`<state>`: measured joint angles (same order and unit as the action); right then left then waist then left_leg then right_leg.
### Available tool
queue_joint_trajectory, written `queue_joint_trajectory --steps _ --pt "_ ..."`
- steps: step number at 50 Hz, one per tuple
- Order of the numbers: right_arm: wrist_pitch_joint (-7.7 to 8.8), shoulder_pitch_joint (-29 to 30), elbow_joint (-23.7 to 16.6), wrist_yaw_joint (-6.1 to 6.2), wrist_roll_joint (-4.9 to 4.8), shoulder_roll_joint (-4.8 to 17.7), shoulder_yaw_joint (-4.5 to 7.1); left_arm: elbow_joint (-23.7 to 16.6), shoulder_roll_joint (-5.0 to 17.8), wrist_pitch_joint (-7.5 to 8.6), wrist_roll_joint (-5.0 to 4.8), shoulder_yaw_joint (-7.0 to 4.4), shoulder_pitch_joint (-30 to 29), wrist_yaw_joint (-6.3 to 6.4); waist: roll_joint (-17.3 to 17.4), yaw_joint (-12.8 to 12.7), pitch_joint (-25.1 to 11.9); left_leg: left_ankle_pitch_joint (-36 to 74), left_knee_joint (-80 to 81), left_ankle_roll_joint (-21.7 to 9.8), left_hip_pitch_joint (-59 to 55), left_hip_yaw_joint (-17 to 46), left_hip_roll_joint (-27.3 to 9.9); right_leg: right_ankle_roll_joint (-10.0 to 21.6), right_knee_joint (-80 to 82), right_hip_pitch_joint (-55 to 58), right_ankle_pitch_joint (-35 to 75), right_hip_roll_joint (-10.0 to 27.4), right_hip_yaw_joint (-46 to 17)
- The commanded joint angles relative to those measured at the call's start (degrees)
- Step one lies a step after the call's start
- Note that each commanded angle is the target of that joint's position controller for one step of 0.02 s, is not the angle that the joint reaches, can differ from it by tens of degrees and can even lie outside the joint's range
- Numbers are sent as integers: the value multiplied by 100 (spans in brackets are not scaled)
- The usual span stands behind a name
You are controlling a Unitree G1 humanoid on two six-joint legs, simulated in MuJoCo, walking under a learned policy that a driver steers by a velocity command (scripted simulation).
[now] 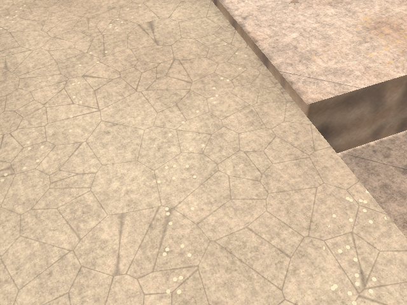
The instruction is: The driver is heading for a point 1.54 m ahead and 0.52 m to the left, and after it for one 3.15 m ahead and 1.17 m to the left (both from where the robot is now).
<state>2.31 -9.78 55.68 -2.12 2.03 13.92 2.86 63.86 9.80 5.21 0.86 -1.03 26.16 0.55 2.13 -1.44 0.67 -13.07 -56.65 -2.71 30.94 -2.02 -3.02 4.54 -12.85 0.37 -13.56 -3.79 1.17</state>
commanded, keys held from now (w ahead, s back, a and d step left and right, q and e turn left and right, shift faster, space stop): no key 1.00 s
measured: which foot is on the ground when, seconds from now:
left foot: up 0.00-0.18, down 0.20-1.00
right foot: down 0.00-0.20, up 0.22-0.54, down 0.56-1.00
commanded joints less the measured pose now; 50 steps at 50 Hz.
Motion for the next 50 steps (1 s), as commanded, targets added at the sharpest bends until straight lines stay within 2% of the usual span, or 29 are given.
queue_joint_trajectory --steps 1,3,5,7,8,9,10,11,12,13,14,15,16,17,18,20,22,24,26,27,28,29,30,31,34,37,50 --pt "-1 465 -392 49 -45 52 -47 -72 572 60 8 -14 317 47 -644 68 549 251 520 185 727 -323 114 498 118 38 4124 1287 -559" --pt "-8 811 -518 91 -96 -80 -135 -54 549 18 22 35 312 76 -795 -5 556 538 1384 164 158 -526 293 385 -58 -263 4682 1108 -274" --pt "-5 788 -499 151 -140 -29 -163 -9 609 -8 31 46 360 98 -968 -29 434 834 1933 53 -425 -603 484 312 -320 -279 5099 1090 -239" --pt "24 231 -313 231 -137 165 -116 -35 692 -1 8 32 168 124 -998 215 186 898 2183 -162 -1086 -468 604 246 -854 -181 5610 1218 -348" --pt "62 -290 -122 272 -124 277 -67 -59 728 0 -10 19 23 138 -934 437 11 984 2445 -271 -1487 -382 651 197 -1332 -77 5679 1244 -400" --pt "135 -868 81 303 -83 331 -28 -75 785 -12 -68 -1 -149 127 -746 753 -165 1634 3128 -351 -2126 -341 592 105 -2091 -150 5225 1127 -313" --pt "217 -1412 247 333 12 633 48 -125 707 10 -123 21 -30 113 -403 842 -586 3357 3081 -469 -3240 228 -102 -20 -3056 -803 3594 878 -256" --pt "234 -1726 256 300 92 1019 109 -91 218 -47 -243 92 690 146 747 555 -1395 6630 2570 -1266 -4511 1853 -1817 -181 -5024 -1837 -1118 86 132" --pt "167 -1548 201 250 -203 888 81 139 376 -183 -255 4 1153 168 642 361 -2012 6480 2936 -1905 -4315 2681 -2200 -217 -5827 -1956 -2154 -118 -417" --pt "114 -847 35 244 -306 643 35 91 523 -276 -41 -36 741 155 218 222 -1279 4716 3417 -1883 -3379 2383 -1957 -251 -5977 -2104 -1892 129 -513" --pt "93 -355 -50 270 -268 302 -71 -39 464 -310 99 -43 153 118 49 177 -503 3553 3803 -1680 -2579 2022 -1640 -266 -5750 -2268 -1615 264 -483" --pt "91 -225 -28 312 -208 77 -156 -91 391 -357 138 -53 -112 86 -44 75 -151 3145 4068 -1444 -2022 1626 -1379 -294 -5298 -2114 -1405 426 -520" --pt "89 -204 25 361 -172 -7 -199 -93 305 -432 147 -40 -141 63 66 -47 -32 2949 4204 -1242 -1607 1238 -1126 -327 -4809 -1780 -1291 521 -490" --pt "89 -234 89 377 -126 -9 -215 -10 169 -501 132 -7 -8 58 136 -133 -62 2923 4206 -1092 -1394 958 -949 -355 -4444 -1449 -1218 475 -371" --pt "101 -330 140 373 -89 26 -222 47 87 -553 98 18 63 76 147 -165 -153 2885 4175 -1005 -1390 825 -843 -375 -4017 -1275 -1247 427 -287" --pt "104 -492 191 364 -66 185 -210 81 86 -647 55 35 -52 144 209 -113 -258 2200 4216 -969 -1490 854 -828 -404 -3315 -1205 -1348 381 -192" --pt "47 -547 202 360 -80 305 -189 64 171 -718 41 35 -294 182 308 -19 -268 856 4386 -911 -1427 1003 -827 -391 -2813 -1141 -1070 391 -144" --pt "-40 -493 197 358 -121 331 -178 60 205 -736 35 43 -465 163 360 -2 -126 -632 4615 -789 -1128 1123 -790 -360 -2408 -954 -641 405 -88" --pt "-121 -394 184 364 -184 290 -187 129 148 -703 69 74 -436 144 209 -85 105 -1528 4671 -564 -692 1135 -719 -299 -1731 -533 -123 415 -30" --pt "-143 -494 219 365 -188 245 -195 118 175 -667 100 91 -474 148 63 -69 261 -1816 4699 -373 -534 1152 -675 -259 -1319 -430 56 537 -210" --pt "-157 -599 248 360 -184 212 -193 97 250 -611 131 104 -463 160 -94 -21 404 -1815 4607 -189 -524 1121 -576 -219 -893 -459 43 789 -522" --pt "-190 -809 272 348 -221 111 -187 80 412 -562 72 89 -609 168 -466 206 648 -1363 4520 -68 -794 854 -257 -144 -713 -1097 -392 916 -814" --pt "-200 -849 329 340 -198 41 -204 110 322 -515 6 110 -665 164 -685 239 689 -724 4242 -53 -1401 677 -144 -152 -504 -1598 -596 930 -858" --pt "-192 -942 379 336 -170 -6 -210 115 243 -459 -21 136 -706 164 -742 301 552 -259 4033 -70 -1877 613 -124 -193 -364 -1761 -524 945 -859" --pt "-151 -1077 500 341 -138 26 -209 112 245 -383 -57 135 -709 195 -512 340 328 198 3895 -113 -2216 612 -176 -222 -337 -1576 -66 902 -774" --pt "-127 -1038 571 358 -152 -60 -238 147 222 -384 -43 136 -570 196 -314 280 342 275 3913 -99 -2097 596 -189 -176 -393 -1354 172 900 -733" --pt "-120 -1149 824 431 -158 -176 -270 230 144 -390 -38 153 -367 218 -241 213 328 851 3783 -82 -2174 567 -229 -141 -467 -1050 711 906 -651"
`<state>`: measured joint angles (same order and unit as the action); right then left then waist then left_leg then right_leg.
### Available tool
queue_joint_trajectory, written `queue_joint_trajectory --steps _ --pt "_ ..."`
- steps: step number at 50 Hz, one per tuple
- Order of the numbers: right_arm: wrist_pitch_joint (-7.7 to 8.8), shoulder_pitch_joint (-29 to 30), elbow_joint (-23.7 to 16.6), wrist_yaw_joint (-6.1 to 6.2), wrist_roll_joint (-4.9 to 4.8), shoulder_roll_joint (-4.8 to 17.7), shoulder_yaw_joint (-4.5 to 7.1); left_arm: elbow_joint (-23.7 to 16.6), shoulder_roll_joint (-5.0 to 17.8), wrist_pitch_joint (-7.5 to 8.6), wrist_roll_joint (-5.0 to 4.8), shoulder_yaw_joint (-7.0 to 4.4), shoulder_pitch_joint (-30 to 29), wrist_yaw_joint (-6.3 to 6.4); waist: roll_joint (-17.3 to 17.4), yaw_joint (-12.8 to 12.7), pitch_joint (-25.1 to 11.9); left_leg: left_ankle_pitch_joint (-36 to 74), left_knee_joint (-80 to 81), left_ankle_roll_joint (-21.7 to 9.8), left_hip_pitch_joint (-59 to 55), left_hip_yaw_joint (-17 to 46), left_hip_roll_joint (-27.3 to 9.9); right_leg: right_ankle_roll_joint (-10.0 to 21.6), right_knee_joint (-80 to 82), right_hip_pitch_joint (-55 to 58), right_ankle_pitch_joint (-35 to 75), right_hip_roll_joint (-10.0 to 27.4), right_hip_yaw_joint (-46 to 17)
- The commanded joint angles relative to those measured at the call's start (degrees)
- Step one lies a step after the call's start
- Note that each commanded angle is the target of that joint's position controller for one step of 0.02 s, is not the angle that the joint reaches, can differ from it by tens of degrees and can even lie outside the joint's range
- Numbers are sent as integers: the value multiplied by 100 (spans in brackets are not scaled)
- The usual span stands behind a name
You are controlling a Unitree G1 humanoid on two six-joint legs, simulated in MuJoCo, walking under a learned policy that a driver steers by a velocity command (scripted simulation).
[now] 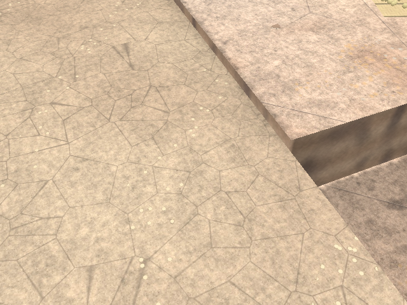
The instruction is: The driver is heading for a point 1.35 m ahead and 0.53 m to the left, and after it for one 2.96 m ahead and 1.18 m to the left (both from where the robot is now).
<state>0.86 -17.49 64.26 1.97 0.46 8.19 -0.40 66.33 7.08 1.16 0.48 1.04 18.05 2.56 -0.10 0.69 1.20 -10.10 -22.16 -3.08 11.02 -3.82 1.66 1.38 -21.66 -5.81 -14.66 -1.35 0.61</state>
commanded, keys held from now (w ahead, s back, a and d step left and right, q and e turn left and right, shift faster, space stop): no key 0.32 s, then w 0.68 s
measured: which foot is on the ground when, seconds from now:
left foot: down 0.00-0.46, up 0.48-0.64, down 0.66-1.00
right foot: down 0.00-0.66, up 0.68-1.00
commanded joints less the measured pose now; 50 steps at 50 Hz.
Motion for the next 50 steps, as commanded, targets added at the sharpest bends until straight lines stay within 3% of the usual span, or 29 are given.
queue_joint_trajectory --steps 1,16,17,20,22,24,25,26,29,31,32,33,34,35,36,37,38,40,42,46,50 --pt "24 -386 -20 25 -1 391 56 -12 411 14 0 -53 451 20 -21 -2 279 583 325 -45 -187 746 -699 176 410 -419 847 662 -590" --pt "6 -447 121 59 1 315 62 35 364 -5 0 -46 531 44 -26 -12 337 791 273 -39 -256 748 -718 181 392 -326 993 658 -553" --pt "0 -487 143 55 7 293 58 58 343 -7 10 -41 598 41 -23 -20 229 345 299 -51 -294 723 -662 202 445 -284 561 611 -538" --pt "-60 -450 68 9 31 457 168 14 540 -53 51 -155 708 11 -138 -57 539 -1929 -70 -241 210 586 -335 491 320 -631 -1701 437 -630" --pt "-38 -266 -102 -57 53 372 174 -46 600 -48 39 -207 933 -23 -299 -193 1067 -2609 -439 -316 1049 608 -253 769 548 -764 -2807 718 -1189" --pt "76 147 -376 -134 127 132 131 46 838 4 31 -316 1408 -20 -864 -410 1251 -1794 -1483 -217 1904 55 -24 1175 1203 -191 -3189 1476 -2293" --pt "140 369 -525 -166 187 188 146 48 936 31 49 -372 1443 -21 -884 -453 1352 -1457 -1817 -206 2214 -53 -157 1363 1379 -41 -2958 1822 -2647" --pt "203 505 -651 -197 181 316 190 25 967 70 81 -402 1445 -32 -776 -459 1328 -1468 -2073 -215 2412 41 -282 1473 1409 54 -2616 1972 -2793" --pt "352 569 -888 -290 75 483 293 -70 952 202 107 -442 1237 -54 -595 -275 1127 -1501 -1984 -190 2418 183 -466 1331 1197 392 -1215 1873 -2267" --pt "392 99 -820 -334 7 374 325 -196 981 246 42 -460 816 -70 -544 119 923 -808 -1182 -180 1040 -115 -227 1035 865 -321 -510 1489 -1521" --pt "388 -540 -593 -331 -18 333 366 -279 978 261 13 -458 569 -91 -409 439 742 -569 -749 -181 -231 -297 59 852 457 -1043 -157 1168 -1076" --pt "393 -1341 -322 -283 -3 536 484 -339 903 320 31 -428 487 -125 0 773 418 -596 -535 -222 -1567 -19 35 668 -492 -1754 457 799 -612" --pt "416 -2208 -215 -192 95 1137 643 -590 543 378 0 -319 343 -191 1447 1102 45 -2130 688 -607 -2378 2293 -1472 305 -2581 -2714 -106 38 252" --pt "327 -2594 -18 -192 69 1293 658 -735 646 389 105 -371 382 -238 1783 939 -23 -2392 1413 -1026 -2353 4162 -2307 302 -3969 -3412 -1594 -276 159" --pt "272 -1793 -202 -164 92 1059 569 -793 675 352 198 -395 189 -274 815 461 475 -2584 1315 -1008 -1694 3816 -2296 418 -4664 -3618 -1217 215 -175" --pt "298 -1157 -437 -186 82 907 517 -820 545 373 172 -363 47 -325 231 270 734 -2087 1340 -924 -1138 3213 -2115 453 -4676 -3548 -569 437 -253" --pt "343 -806 -549 -197 80 863 480 -811 454 392 126 -357 49 -360 61 81 724 -1469 1430 -816 -843 2632 -1862 440 -4488 -3318 -151 571 -250" --pt "442 -746 -524 -176 53 612 363 -783 494 304 165 -395 181 -403 200 -109 568 -251 1471 -663 -778 1799 -1488 329 -4198 -3053 144 637 -103" --pt "506 -1114 -355 -144 28 584 312 -857 562 213 151 -439 41 -425 346 -138 495 1185 1346 -617 -1035 1304 -1350 258 -4063 -3220 290 559 105" --pt "529 -1446 -248 -130 39 584 233 -1302 498 145 124 -400 -1095 -452 424 3 641 2475 1363 -611 -1034 767 -1180 138 -3218 -3534 752 451 438" --pt "557 -1553 -206 -96 24 612 194 -1655 402 160 51 -305 -2028 -470 534 154 790 3141 1415 -570 -924 486 -1105 214 -1667 -2886 1275 191 763"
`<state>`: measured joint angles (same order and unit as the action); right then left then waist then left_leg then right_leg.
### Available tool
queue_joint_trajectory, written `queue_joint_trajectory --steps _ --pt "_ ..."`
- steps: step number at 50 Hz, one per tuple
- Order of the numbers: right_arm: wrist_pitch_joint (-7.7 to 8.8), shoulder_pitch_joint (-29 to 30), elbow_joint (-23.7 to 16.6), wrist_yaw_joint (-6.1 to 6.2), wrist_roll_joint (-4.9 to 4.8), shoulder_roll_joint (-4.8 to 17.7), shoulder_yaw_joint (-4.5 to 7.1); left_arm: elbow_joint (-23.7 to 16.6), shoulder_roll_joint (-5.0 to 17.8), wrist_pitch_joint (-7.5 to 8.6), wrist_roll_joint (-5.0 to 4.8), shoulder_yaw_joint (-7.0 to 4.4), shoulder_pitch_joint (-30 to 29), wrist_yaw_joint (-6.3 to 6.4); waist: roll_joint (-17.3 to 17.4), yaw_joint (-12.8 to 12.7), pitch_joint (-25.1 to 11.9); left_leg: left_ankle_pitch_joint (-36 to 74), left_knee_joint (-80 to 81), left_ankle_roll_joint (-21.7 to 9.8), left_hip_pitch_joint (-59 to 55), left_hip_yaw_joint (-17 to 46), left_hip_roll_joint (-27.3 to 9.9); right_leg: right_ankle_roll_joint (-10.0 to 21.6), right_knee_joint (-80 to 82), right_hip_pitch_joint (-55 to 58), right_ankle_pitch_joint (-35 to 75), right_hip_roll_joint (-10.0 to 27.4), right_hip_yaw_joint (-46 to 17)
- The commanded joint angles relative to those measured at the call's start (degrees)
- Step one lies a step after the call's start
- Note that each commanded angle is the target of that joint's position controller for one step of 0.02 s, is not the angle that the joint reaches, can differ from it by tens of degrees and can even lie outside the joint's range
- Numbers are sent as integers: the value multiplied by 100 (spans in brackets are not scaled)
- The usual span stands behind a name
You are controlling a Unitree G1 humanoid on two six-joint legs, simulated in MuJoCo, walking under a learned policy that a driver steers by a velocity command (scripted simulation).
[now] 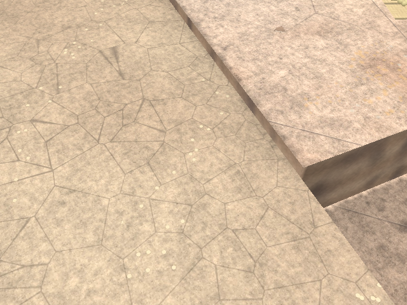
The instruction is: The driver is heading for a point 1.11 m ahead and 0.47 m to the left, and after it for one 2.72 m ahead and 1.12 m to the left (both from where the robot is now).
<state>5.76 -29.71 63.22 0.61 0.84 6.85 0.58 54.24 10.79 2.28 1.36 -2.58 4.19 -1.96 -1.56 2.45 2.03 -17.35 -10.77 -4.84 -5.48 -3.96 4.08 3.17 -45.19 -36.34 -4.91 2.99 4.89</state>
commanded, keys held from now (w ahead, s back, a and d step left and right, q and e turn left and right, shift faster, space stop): w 0.16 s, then w+q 0.84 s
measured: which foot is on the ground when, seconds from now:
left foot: down 0.00-0.16, up 0.18-0.68, down 0.70-1.00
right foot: up 0.00-0.12, down 0.14-0.70, up 0.72-1.00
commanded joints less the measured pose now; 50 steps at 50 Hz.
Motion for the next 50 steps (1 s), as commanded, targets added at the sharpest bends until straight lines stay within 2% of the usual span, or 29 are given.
queue_joint_trajectory --steps 1,3,4,5,6,7,8,9,10,11,12,13,15,18,23,27,30,32,33,34,35,36,37,38,39,41,43,45,50 --pt "73 -366 -77 50 -9 792 103 -494 78 52 -43 54 -710 -9 699 -28 687 4151 235 -399 616 484 -1418 109 883 338 311 -295 367" --pt "94 -260 -68 66 5 890 121 -503 234 77 -45 2 -531 44 707 -207 501 5322 -161 -360 297 393 -1522 327 1116 803 178 -456 375" --pt "98 -166 -77 82 12 965 142 -427 333 100 -38 -44 -218 84 742 -372 290 6043 -589 -329 123 345 -1551 444 1142 1159 -16 -588 381" --pt "81 -71 -88 97 39 1037 167 -245 456 133 -39 -115 386 127 760 -641 -38 6504 -1309 -313 -9 308 -1556 561 1197 1692 -213 -711 332" --pt "46 56 -113 93 26 1099 189 36 560 172 -27 -194 1227 170 710 -996 -445 6320 -2320 -288 128 254 -1492 672 1568 2566 -108 -766 292" --pt "29 84 -163 66 -12 1031 172 262 807 209 69 -302 2008 229 525 -1311 -838 5015 -3637 -266 946 171 -1315 843 1800 3757 -395 -262 -228" --pt "12 -223 -332 10 -99 512 80 301 1335 212 191 -436 2578 249 -423 -1181 -1539 1506 -5823 -148 2372 -96 -628 1343 1971 5017 -1163 1393 -2431" --pt "-29 -561 -313 -39 -181 586 168 256 1295 134 52 -445 2225 166 -764 -853 -1834 -1094 -7203 -140 3678 515 80 1932 2977 5329 -1832 2117 -4721" --pt "-70 73 -483 -13 -77 849 226 124 994 133 -79 -368 1450 143 -125 -604 -824 -501 -7141 -227 4143 751 -431 1633 3268 4424 -2521 1905 -3872" --pt "-57 505 -600 -40 -39 842 237 29 585 192 -93 -254 999 119 154 -513 -205 -56 -6795 -235 4063 724 -634 1415 3534 3520 -2202 1708 -3115" --pt "-86 562 -582 -47 -30 698 239 68 350 261 -45 -180 878 125 350 -307 117 116 -6448 -231 3784 737 -805 1172 3683 2912 -1537 1475 -2485" --pt "-158 502 -568 -63 46 613 251 165 204 322 -37 -120 968 175 282 -152 218 191 -6161 -179 3481 767 -914 968 3736 2515 -966 1254 -1934" --pt "-301 373 -557 -125 95 448 248 307 212 427 -33 -91 1271 232 103 -25 220 273 -5893 -92 3265 715 -946 814 3806 2296 -300 1074 -1293" --pt "-428 993 -832 -187 93 506 273 373 485 506 -50 -127 1574 265 17 -33 365 789 -5490 -2 3958 603 -1046 654 3948 2529 230 970 -662" --pt "-388 2152 -1270 -272 25 510 235 395 453 499 -43 -64 1956 282 -92 -273 466 1801 -3959 93 4339 181 -935 325 3835 3010 1552 698 236" --pt "-374 2892 -1574 -312 50 453 166 519 537 465 -54 -52 2418 371 -175 -502 481 1887 -2830 -22 4239 -335 -731 279 3593 3793 2484 883 570" --pt "-373 2792 -1622 -302 84 589 223 532 718 405 -29 -82 2425 454 -311 -338 265 1270 -2526 -299 3797 -611 -363 226 2894 4375 4398 1057 830" --pt "-383 2181 -1471 -269 101 765 314 477 896 333 3 -140 2266 508 -528 -4 -89 635 -2516 -573 3131 -720 -34 229 1891 4535 5604 1167 955" --pt "-371 1671 -1320 -258 113 907 389 406 979 285 21 -173 2169 493 -563 216 -379 415 -2342 -725 2579 -669 99 284 1045 4448 5524 1206 949" --pt "-331 972 -1107 -231 160 1088 494 317 1033 251 -1 -197 2041 441 -395 572 -711 527 -1781 -903 1591 -476 164 242 -186 3953 4671 1139 1009" --pt "-324 400 -1017 -167 222 1571 663 108 905 264 -31 -174 1923 382 185 847 -1156 32 -1507 -1260 344 889 -855 117 -2009 2675 2362 870 1033" --pt "-384 705 -1164 -163 161 2068 776 -358 394 311 -134 -107 2018 238 1582 298 -1508 393 -888 -2308 -1228 4269 -2407 -216 -4104 20 -2610 -556 428" --pt "-451 684 -1159 -140 46 1930 740 -524 783 397 -62 -149 1270 202 404 466 -1210 237 -469 -2163 -999 4167 -2307 -119 -4138 -749 -2124 -254 -648" --pt "-443 1021 -1165 -100 11 1691 670 -666 751 480 -123 -126 1020 172 213 265 -591 489 -328 -1896 -330 3465 -2220 -92 -3678 -850 -1553 28 -705" --pt "-412 1259 -1173 -97 13 1392 593 -591 755 505 -125 -135 1144 189 -237 -42 -188 1234 -208 -1600 391 2935 -1970 -113 -3082 -507 -1284 215 -669" --pt "-289 1480 -1221 -44 -57 1192 500 -573 643 287 87 -120 1315 192 -162 -371 -91 2264 -161 -1312 1156 2129 -1444 -295 -2446 190 -1209 379 -682" --pt "-165 1298 -1184 -44 -113 1309 499 -660 575 94 162 -114 1282 144 3 -449 -119 2924 -164 -1256 1348 1833 -1203 -457 -2071 292 -1194 370 -569" --pt "-131 1048 -1166 -54 -108 1481 532 -856 573 11 151 -102 884 111 180 -364 -55 3214 -138 -1144 1407 1700 -1045 -574 -1621 84 -822 359 -444" --pt "-190 391 -1178 -64 -86 1507 525 -1358 646 -22 104 -64 -326 71 493 90 18 3373 -247 -781 864 1849 -909 -617 -409 -475 147 198 -382"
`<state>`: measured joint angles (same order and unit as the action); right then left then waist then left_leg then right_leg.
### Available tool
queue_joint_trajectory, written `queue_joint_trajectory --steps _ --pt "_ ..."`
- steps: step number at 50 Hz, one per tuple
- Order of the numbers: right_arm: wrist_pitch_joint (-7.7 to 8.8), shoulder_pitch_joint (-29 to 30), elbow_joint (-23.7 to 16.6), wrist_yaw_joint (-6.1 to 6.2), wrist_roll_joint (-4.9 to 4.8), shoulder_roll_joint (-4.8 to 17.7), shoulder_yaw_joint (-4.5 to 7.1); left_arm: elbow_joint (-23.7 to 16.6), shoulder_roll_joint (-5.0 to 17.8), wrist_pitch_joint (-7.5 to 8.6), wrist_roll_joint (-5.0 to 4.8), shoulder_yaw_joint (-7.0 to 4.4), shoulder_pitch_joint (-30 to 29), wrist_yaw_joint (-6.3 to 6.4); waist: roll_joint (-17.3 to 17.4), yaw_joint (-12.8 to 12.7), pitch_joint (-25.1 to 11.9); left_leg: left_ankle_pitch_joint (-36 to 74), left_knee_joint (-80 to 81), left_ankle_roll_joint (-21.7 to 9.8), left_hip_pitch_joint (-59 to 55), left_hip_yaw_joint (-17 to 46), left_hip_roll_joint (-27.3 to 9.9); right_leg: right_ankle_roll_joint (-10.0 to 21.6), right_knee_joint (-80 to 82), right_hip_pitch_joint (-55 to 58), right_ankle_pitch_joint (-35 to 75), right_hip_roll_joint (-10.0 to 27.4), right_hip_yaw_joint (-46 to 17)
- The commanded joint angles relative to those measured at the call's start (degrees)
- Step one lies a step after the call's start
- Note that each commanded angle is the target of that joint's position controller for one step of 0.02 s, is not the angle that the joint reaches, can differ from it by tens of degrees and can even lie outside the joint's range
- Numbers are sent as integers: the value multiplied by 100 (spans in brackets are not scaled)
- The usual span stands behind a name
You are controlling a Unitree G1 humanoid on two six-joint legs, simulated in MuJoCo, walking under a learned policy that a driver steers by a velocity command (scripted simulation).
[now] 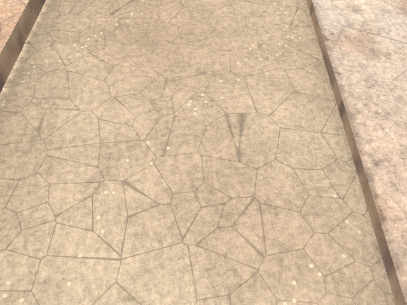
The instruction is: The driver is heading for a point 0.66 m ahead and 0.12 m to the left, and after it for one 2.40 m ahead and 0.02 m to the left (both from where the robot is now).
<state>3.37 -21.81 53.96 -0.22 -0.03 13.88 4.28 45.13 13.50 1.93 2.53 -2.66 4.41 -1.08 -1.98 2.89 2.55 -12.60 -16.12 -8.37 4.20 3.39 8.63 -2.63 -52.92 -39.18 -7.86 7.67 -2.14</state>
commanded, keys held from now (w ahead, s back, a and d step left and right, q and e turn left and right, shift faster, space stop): w+q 0.32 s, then q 0.64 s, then no key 0.04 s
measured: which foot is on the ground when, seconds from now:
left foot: down 0.00-0.24, up 0.26-0.68, down 0.70-1.00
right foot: up 0.00-0.20, down 0.22-0.70, up 0.72-1.00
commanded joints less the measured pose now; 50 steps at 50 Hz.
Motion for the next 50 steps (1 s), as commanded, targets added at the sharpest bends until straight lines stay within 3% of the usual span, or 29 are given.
queue_joint_trajectory --steps 1,6,8,9,10,11,12,13,14,15,16,17,19,21,24,27,30,33,34,35,36,37,38,39,40,41,42,46,50 --pt "39 -493 -263 29 10 821 156 -526 376 21 -22 -38 -535 -28 562 117 -36 2909 239 -412 -255 1167 -1370 -21 578 -243 545 -325 312" --pt "18 -733 -351 105 91 940 171 -931 448 129 -85 47 -1256 -59 675 307 40 3185 -103 -442 -854 1557 -1562 169 1642 -106 586 -614 264" --pt "39 -454 -466 143 104 1045 196 -917 591 188 -115 20 -859 -24 745 22 -43 3529 -351 -252 -676 1627 -1594 318 2123 761 393 -742 207" --pt "60 -229 -551 126 109 1131 213 -785 720 216 -119 -34 -327 22 757 -229 -240 4167 -769 -108 -453 1561 -1512 418 2281 1592 110 -897 245" --pt "91 -110 -589 76 97 1185 227 -550 900 262 -132 -120 500 81 578 -591 -673 4537 -1660 20 -273 1431 -1298 534 2489 2641 150 -995 322" --pt "135 -23 -681 16 40 1070 198 -406 1101 326 -51 -195 1394 168 362 -1014 -1276 3593 -2938 128 467 1266 -971 713 2594 4051 5 -424 -150" --pt "157 -313 -929 -1 -114 402 37 -441 1589 314 112 -287 2023 254 -652 -998 -2154 291 -4722 263 1705 678 -397 1046 2725 5479 -660 1261 -2040" --pt "107 -802 -1048 19 -123 555 45 -454 1712 225 59 -350 1680 199 -1644 -513 -2489 -1893 -5739 296 2791 403 -62 1605 3522 5671 -904 1944 -4442" --pt "-7 -624 -854 58 62 798 73 -592 1123 168 -6 -254 1151 165 -532 -353 -1494 -1399 -6143 294 3185 405 -572 1572 3606 4779 -1716 1753 -3848" --pt "-43 -214 -875 -3 131 766 60 -613 662 165 -55 -135 839 146 80 -369 -752 -938 -5901 336 3146 295 -767 1453 3745 3933 -1612 1402 -2848" --pt "-77 -38 -920 -64 134 671 50 -558 514 185 -29 -85 767 136 104 -284 -411 -734 -5630 360 3007 252 -936 1281 3922 3420 -1050 1108 -2088" --pt "-147 55 -978 -114 190 618 50 -467 518 234 -56 -73 832 154 -138 -214 -183 -708 -5450 422 2889 211 -1045 1227 3981 3071 -23 950 -1500" --pt "-292 -37 -990 -156 201 558 46 -346 580 369 -129 -86 1010 114 -286 -91 -210 -777 -5387 521 2646 61 -1034 1234 3880 2849 2289 877 -711" --pt "-347 152 -1116 -175 186 523 42 -299 658 442 -187 -105 1092 98 -341 -41 -318 -569 -5203 598 2852 -21 -1018 1263 3783 3003 3605 859 -125" --pt "-383 697 -1387 -247 171 411 -22 -284 734 351 -186 -120 1083 134 -518 -90 -318 24 -4414 709 3059 -245 -1047 1212 3769 3090 3811 700 558" --pt "-371 1149 -1579 -341 144 245 -125 -330 788 241 -189 -135 1017 163 -543 -191 -347 798 -3198 692 2478 -553 -1036 1080 3632 2906 3430 507 1142" --pt "-372 1429 -1756 -368 190 327 -115 -327 991 170 -198 -212 1178 174 -540 -316 -375 672 -2437 614 2130 -716 -959 986 3298 3148 3263 682 1206" --pt "-331 1319 -1872 -331 259 517 -20 -335 1136 20 -219 -282 1284 227 -511 -332 -488 -62 -1856 399 1870 -783 -772 874 2402 3552 3386 858 1178" --pt "-264 929 -1783 -282 302 527 19 -348 1118 -40 -242 -277 1247 239 -305 -143 -717 169 -1322 288 1371 -811 -611 768 1593 3523 3262 730 1309" --pt "-184 465 -1672 -182 364 771 103 -355 1091 -66 -245 -272 1459 218 270 62 -1075 1401 -824 106 521 -386 -789 477 450 3098 2342 452 1455" --pt "-129 297 -1780 -95 324 1397 224 -612 617 -129 -118 -156 1756 181 1369 -161 -1449 4394 -1195 -280 -554 1531 -2482 216 -1141 1719 -1836 -25 1555" --pt "-238 67 -1817 -81 -32 1741 377 -833 648 -265 -170 -139 1667 185 1790 43 -2165 5105 -919 -1485 -1190 3064 -3127 37 -2244 649 -3274 -940 717" --pt "-306 123 -1849 -62 -118 1474 329 -772 762 -338 -102 -141 1401 206 874 81 -1893 4359 -789 -1395 -1005 2576 -2942 8 -2419 399 -2939 -582 200" --pt "-351 417 -1848 -15 -82 1194 247 -839 695 -334 -146 -122 1025 207 758 30 -1240 3749 -644 -1242 -372 2125 -2642 30 -2302 310 -2505 -523 154" --pt "-396 714 -1852 16 -8 941 166 -805 696 -323 -124 -123 901 220 536 -166 -790 3157 -461 -906 158 1774 -2233 50 -1875 380 -2103 -401 73" --pt "-411 878 -1873 55 -25 826 137 -821 742 -365 -74 -142 937 219 671 -303 -638 2870 -369 -714 513 1581 -1972 46 -1547 588 -1894 -362 49" --pt "-414 1000 -1896 54 10 762 112 -748 762 -426 -35 -149 1083 210 662 -398 -720 2779 -328 -606 697 1444 -1830 55 -1469 841 -1764 -428 91" --pt "-381 885 -1847 -11 91 1003 206 -773 603 -525 -76 -116 1023 187 578 -396 -903 1926 -181 -548 875 1601 -1681 60 -853 1026 -1600 -594 75" --pt "-447 820 -1841 -26 138 975 222 -866 576 -548 -91 -95 740 193 851 -218 -785 -36 99 -480 960 1935 -1590 98 -89 1059 -1470 -669 52"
